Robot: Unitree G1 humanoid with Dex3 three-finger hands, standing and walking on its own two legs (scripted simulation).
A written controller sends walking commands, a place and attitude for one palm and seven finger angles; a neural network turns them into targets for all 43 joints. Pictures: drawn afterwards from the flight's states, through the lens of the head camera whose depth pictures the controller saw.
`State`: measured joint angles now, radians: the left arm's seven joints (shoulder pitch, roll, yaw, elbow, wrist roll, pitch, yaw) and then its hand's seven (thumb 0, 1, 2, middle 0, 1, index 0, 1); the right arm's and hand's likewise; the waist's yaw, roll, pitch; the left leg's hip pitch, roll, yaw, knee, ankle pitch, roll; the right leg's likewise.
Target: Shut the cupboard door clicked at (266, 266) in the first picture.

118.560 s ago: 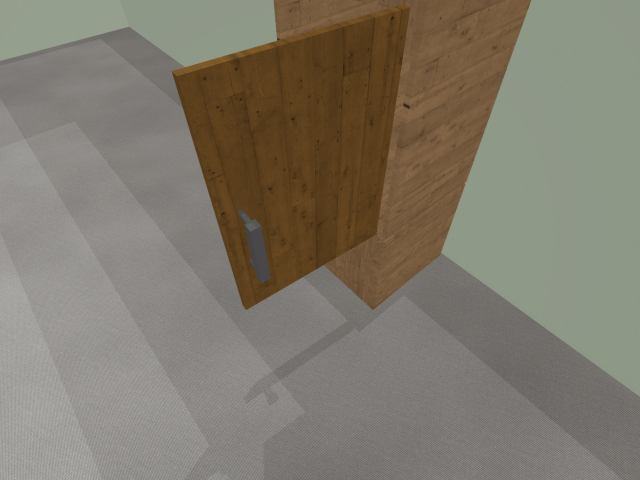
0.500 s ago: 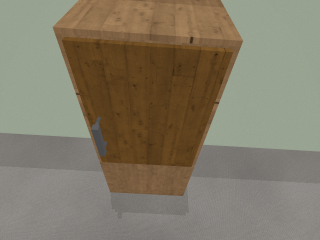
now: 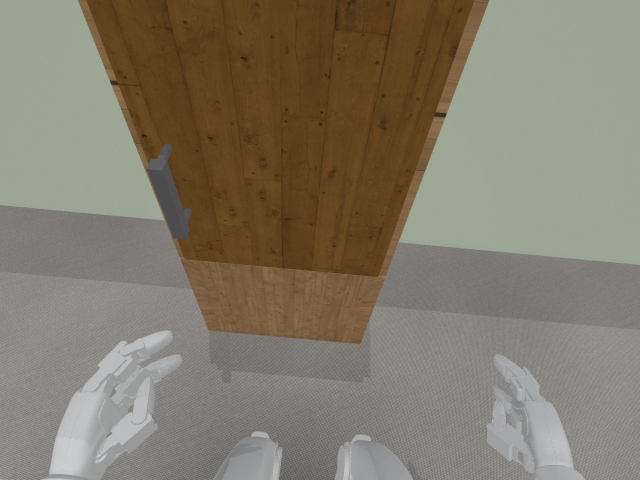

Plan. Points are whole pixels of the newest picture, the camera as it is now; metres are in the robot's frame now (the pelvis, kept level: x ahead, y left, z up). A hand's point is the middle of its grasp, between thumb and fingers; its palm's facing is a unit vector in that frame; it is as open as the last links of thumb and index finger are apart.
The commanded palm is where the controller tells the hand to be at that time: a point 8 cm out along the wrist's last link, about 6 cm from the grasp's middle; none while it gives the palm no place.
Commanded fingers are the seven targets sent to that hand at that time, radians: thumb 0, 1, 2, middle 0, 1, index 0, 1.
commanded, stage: raise the hand and make a fist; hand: left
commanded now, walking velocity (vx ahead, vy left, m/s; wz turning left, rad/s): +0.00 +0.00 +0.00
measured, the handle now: (174, 193) +0.53 +0.27 -0.01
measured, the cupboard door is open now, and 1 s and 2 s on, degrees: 0 0 0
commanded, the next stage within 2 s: bring the fist close to the handle in 1.50 s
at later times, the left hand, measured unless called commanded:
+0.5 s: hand (134, 365) +0.23 +0.22 +0.04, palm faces +0.08 -1.00 -0.04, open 3.8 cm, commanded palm +0.20 +0.26 +0.03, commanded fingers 0.00 0.90 0.90 -1.04 -1.22 -1.04 -1.22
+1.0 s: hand (128, 368) +0.24 +0.23 +0.02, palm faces -0.02 -1.00 -0.02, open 3.1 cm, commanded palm +0.22 +0.29 +0.03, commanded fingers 0.00 0.90 0.90 -1.30 -1.50 -1.30 -1.50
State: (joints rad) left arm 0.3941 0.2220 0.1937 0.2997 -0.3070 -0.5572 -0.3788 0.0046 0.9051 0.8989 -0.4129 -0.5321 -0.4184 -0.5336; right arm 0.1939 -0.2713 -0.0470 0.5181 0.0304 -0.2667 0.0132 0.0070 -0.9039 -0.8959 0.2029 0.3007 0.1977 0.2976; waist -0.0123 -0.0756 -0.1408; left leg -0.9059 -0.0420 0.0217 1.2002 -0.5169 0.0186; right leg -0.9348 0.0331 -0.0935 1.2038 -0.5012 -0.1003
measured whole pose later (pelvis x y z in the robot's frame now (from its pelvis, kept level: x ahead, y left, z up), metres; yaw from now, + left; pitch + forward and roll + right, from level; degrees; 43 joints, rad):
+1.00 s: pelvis +0.02 +0.05 -0.01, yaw +0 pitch +19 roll -4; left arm 0.40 0.25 0.11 0.00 -0.25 -0.41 -0.23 0.01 0.90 0.90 -1.27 -1.47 -1.27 -1.47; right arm 0.22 -0.23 0.04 0.45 0.01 -0.15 -0.03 0.01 -0.90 -0.90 0.21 0.30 0.20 0.30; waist 0.01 0.02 -0.18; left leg -1.05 -0.05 0.00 1.29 -0.58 0.08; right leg -1.03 0.02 -0.11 1.22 -0.52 -0.04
